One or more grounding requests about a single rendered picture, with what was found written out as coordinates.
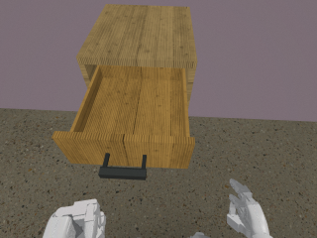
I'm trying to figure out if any drawer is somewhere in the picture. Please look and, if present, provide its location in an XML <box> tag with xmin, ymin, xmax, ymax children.
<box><xmin>52</xmin><ymin>64</ymin><xmax>195</xmax><ymax>169</ymax></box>

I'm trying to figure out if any cabinet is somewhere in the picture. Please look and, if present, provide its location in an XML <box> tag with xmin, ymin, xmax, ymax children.
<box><xmin>76</xmin><ymin>4</ymin><xmax>198</xmax><ymax>169</ymax></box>

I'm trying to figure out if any right robot hand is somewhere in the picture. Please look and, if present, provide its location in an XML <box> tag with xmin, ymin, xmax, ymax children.
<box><xmin>227</xmin><ymin>178</ymin><xmax>269</xmax><ymax>238</ymax></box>

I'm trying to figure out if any handle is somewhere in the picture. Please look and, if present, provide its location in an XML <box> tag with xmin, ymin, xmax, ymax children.
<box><xmin>98</xmin><ymin>153</ymin><xmax>147</xmax><ymax>180</ymax></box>

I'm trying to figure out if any left robot hand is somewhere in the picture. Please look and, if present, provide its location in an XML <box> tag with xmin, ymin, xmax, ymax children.
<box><xmin>43</xmin><ymin>198</ymin><xmax>106</xmax><ymax>238</ymax></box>

